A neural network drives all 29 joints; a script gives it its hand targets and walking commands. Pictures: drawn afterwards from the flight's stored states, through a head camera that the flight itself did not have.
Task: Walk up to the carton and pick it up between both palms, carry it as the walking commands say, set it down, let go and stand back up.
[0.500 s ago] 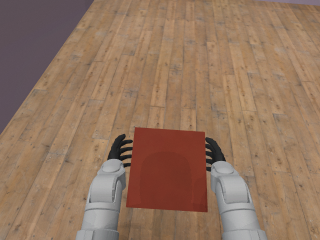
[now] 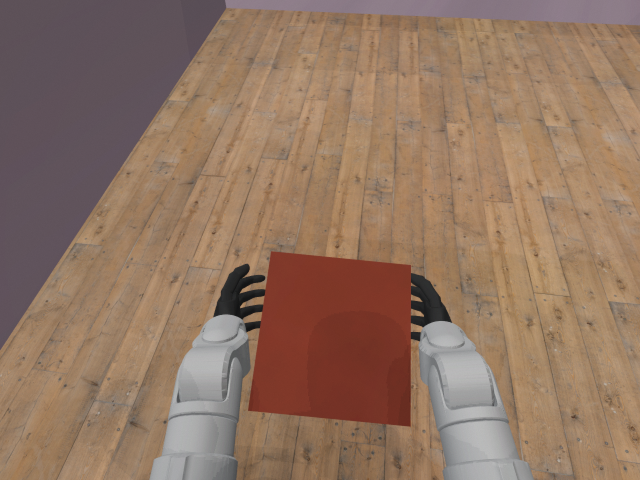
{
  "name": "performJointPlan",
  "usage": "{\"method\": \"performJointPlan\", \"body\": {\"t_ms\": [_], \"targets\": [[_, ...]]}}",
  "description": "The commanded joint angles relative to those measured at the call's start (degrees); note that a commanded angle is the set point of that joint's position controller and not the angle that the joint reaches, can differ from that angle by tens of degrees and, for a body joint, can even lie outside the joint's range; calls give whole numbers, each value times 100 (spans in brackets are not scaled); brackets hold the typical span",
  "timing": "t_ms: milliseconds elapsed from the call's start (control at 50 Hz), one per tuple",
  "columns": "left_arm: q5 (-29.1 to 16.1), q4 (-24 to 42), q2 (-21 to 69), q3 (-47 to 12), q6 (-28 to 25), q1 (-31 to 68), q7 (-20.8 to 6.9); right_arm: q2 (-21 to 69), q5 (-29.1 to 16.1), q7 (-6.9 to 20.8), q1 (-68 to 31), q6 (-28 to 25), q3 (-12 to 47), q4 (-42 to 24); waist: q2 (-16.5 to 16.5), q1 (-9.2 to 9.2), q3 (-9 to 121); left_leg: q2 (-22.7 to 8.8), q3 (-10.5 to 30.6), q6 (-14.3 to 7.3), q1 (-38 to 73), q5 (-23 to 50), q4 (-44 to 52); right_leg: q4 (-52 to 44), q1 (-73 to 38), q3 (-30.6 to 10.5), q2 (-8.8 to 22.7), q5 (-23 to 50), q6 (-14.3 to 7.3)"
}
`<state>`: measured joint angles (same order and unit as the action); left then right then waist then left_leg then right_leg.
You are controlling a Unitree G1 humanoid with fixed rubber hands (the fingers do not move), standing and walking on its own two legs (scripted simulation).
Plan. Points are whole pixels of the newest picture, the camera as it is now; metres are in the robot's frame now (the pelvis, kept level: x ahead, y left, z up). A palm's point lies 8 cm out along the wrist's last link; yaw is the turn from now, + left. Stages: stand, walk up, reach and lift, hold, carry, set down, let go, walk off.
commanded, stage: carry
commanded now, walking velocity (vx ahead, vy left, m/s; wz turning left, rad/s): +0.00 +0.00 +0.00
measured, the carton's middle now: (327, 346) +0.31 +0.02 -0.08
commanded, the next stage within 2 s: none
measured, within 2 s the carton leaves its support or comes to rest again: neither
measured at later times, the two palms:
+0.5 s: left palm (279, 165) +0.60 +0.12 +0.01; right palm (426, 183) +0.58 -0.14 -0.01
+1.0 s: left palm (304, 64) +0.92 +0.09 +0.02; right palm (421, 75) +0.90 -0.17 +0.01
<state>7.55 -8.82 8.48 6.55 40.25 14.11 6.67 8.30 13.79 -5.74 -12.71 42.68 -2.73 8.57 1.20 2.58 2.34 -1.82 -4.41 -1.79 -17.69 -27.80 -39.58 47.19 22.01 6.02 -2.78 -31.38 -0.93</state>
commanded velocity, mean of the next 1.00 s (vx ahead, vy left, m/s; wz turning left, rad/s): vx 0.00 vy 0.00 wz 0.00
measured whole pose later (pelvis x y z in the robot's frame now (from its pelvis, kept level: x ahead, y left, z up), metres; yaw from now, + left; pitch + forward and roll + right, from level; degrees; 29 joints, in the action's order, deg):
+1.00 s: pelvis +0.62 -0.03 +0.00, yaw +2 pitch +2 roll +1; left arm 8.6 -9.9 8.7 5.5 40.6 14.7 5.5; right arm 7.8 10.5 -7.1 -10.2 44.5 -3.2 4.9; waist 1.5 -2.0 -2.0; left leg 1.2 0.0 -0.4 -17.9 -30.6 -57.1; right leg 40.1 22.5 4.0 -1.9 -19.2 -5.0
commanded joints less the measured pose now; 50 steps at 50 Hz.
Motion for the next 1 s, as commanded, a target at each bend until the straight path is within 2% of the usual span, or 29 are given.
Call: {"method": "performJointPlan", "body": {"t_ms": [0, 20, 60, 100, 160, 200, 240, 260, 300, 360, 400, 420, 440, 500, 540, 560, 600, 620, 640, 660, 680, 700, 760, 800, 860, 880, 900, 920, 980], "targets": [[-1505, 883, 6059, -3910, -281, 2715, -1624, 5399, -1538, 1271, -2715, -653, 3105, -1555, 982, -274, 2970, -1262, 1022, -480, 3561, 9713, -440, -1312, 435, -103, 177, 1270, -284], [-1355, 741, 5892, -3770, -260, 2532, -1626, 5393, -1543, 1276, -2611, -603, 3200, -1435, 160, -175, 3082, -1033, 598, -229, 1836, 8248, -1198, -1865, -1652, -348, 427, 3725, -433], [-1167, 557, 5898, -3613, -276, 2221, -1580, 5377, -1877, 1396, -3479, -659, 3590, -2009, -2833, -41, 2354, 566, -213, 200, -2795, -973, -3257, -1111, -5020, -1677, 1844, 12498, -1021], [-1265, 537, 6143, -3933, -188, 2693, -1519, 5376, -1933, 1378, -3751, -632, 3527, -1786, -1043, -34, 1575, 377, 122, -16, -2991, -994, -2501, -1430, -4350, -1768, 1925, 11199, -849], [-1001, 819, 5960, -3684, -177, 2766, -1444, 5633, -2042, 1560, -3252, -570, 3348, -1236, -562, -53, 1478, 511, -456, -51, -1722, 379, 52, -1182, -3755, -864, 1597, 10244, -607], [-1100, 731, 6174, -3677, -105, 3103, -1465, 5700, -2001, 1539, -3536, -573, 3305, -1408, -595, -337, 2143, 429, -253, -226, 755, 3124, 941, -6, -2501, -206, 1338, 9090, -259], [-1400, 1048, 6195, -3916, -200, 3262, -1507, 5903, -1962, 1556, -3044, -696, 3179, -1062, 1848, -445, 3024, -1260, 1820, -1538, 3981, 10776, 408, 2740, 888, 213, -241, 831, 315], [-1419, 996, 6412, -4016, -256, 3362, -1541, 5955, -2029, 1509, -3339, -764, 3347, -1259, 1817, -503, 2825, -1796, 2488, -1913, 4615, 11720, 424, 3248, 2084, -323, -357, -1192, 218], [-1313, 560, 6337, -3710, -323, 2944, -1598, 5959, -1834, 1464, -3125, -730, 3454, -1312, 624, -629, 1834, -1850, 2695, -1561, 4688, 10681, 114, 2349, 3695, -1003, 188, -2419, -75], [-1614, 1072, 6181, -3899, -362, 2801, -1556, 5819, -2103, 1314, -3410, -764, 3714, -2214, 368, -400, 2593, -1185, 1246, -714, 3942, 9151, -179, -737, 1711, -372, 63, 257, -274], [-1376, 999, 6140, -3855, -369, 2191, -1507, 5800, -2118, 1342, -3175, -724, 3777, -1885, 177, -80, 3310, -919, 203, -10, 1883, 7342, -1388, -2256, -1718, -410, 236, 3837, -378], [-1207, 699, 6142, -3800, -378, 1946, -1488, 5552, -2109, 1379, -3793, -744, 3955, -2248, -1289, 36, 3149, -54, -229, 354, -265, 2812, -2775, -1675, -3424, -1466, 1138, 8864, -892], [-1109, 834, 5785, -3498, -419, 2175, -1405, 5438, -2306, 1412, -3939, -732, 4029, -2404, -2423, -98, 3066, 748, 94, 357, -1745, -618, -3509, -1316, -4505, -2576, 1871, 12148, -1486], [-954, 578, 5816, -3535, -272, 1968, -1365, 5383, -2339, 1424, -3891, -666, 3795, -2122, -800, 40, 1775, 417, 393, 104, -2784, -1005, -2671, -1296, -4463, -2288, 1909, 10652, -973], [-1041, 944, 5810, -3626, -351, 2640, -1408, 5496, -1964, 1440, -3150, -662, 3427, -1257, -1069, 63, 1890, 348, 71, 20, -3426, -635, -2376, -1082, -4834, -1966, 1739, 10573, -785], [-1146, 1370, 5839, -3950, -300, 2811, -1402, 5513, -2031, 1439, -3008, -666, 3476, -1448, -487, 68, 1667, 411, -184, -12, -3370, -515, -1710, -1223, -4729, -1891, 1666, 10352, -831], [-1328, 1580, 5805, -3950, -211, 3049, -1401, 5473, -2093, 1419, -3292, -644, 3478, -1781, -376, -13, 1931, 656, -402, 38, -1207, 723, 241, -1083, -3545, -1089, 1441, 9721, -608], [-1203, 1013, 5829, -3830, -109, 2482, -1444, 5509, -1880, 1396, -2944, -593, 3341, -1468, -864, -120, 2184, 802, -470, -58, -400, 1524, 539, -690, -2948, -808, 1234, 9805, -385], [-1321, 1200, 5885, -4016, -98, 2737, -1482, 5566, -1812, 1409, -2718, -584, 3363, -1491, -434, -326, 2758, 674, -379, -203, 1026, 3435, 1071, 207, -2443, -362, 1050, 9200, -36], [-1368, 1267, 5861, -3881, -88, 3028, -1532, 5354, -1706, 1394, -2590, -531, 3098, -1375, 119, -470, 3063, -498, 754, -770, 2603, 7392, 1023, 1572, -999, -131, 529, 5760, 175], [-1543, 1281, 6007, -4038, -44, 3346, -1566, 5532, -1709, 1372, -2764, -552, 2991, -1229, 1543, -415, 3182, -1683, 2197, -1692, 4177, 11305, 535, 2455, 787, -177, -461, 33, 300], [-1566, 863, 6169, -4104, -17, 3040, -1603, 5731, -1585, 1380, -2596, -545, 2995, -1000, 1349, -383, 2805, -1901, 2497, -1907, 4100, 11008, 575, 2769, 1487, -711, -171, -778, 156], [-1587, 962, 6082, -3972, -207, 3025, -1679, 5871, -1709, 1370, -2865, -667, 3357, -1447, 513, -614, 1887, -1612, 2479, -1472, 4711, 9934, 353, 2248, 3659, -748, 87, -1696, -109], [-1626, 745, 6203, -3906, -290, 2595, -1638, 5872, -1977, 1267, -3254, -753, 3798, -2122, 181, -474, 2948, -1594, 1992, -1038, 4991, 8945, 60, 973, 3103, -1015, 439, -917, -232], [-1489, 1115, 5976, -3898, -209, 2188, -1521, 5726, -2067, 1301, -3017, -686, 3717, -2091, 448, -111, 3030, -965, 418, -325, 2262, 7978, -313, -1685, -693, -174, -45, 2741, -213], [-1349, 746, 5835, -3646, -184, 1949, -1539, 5425, -1876, 1309, -2931, -600, 3613, -1910, -133, -110, 2998, -671, 166, 24, 1062, 6199, -847, -1755, -1959, -490, 287, 4999, -374], [-1389, 1077, 5679, -3655, -183, 2094, -1546, 5442, -2044, 1355, -3247, -556, 3786, -2262, -1471, -38, 3030, 78, -140, 243, -18, 2034, -2007, -1922, -3215, -1326, 1056, 8689, -713], [-1132, 669, 5603, -3319, -132, 2295, -1506, 5414, -2024, 1391, -3360, -467, 3689, -1888, -2104, -185, 2772, 535, 252, 187, -742, -331, -2451, -1583, -3231, -2352, 1921, 10780, -1170], [-930, 676, 5605, -3147, -91, 2149, -1460, 5686, -2274, 1453, -3569, -420, 3587, -1660, -819, -182, 2297, 290, 702, 161, -1060, -592, -1708, -1487, -3327, -2317, 2061, 10046, -1087]]}}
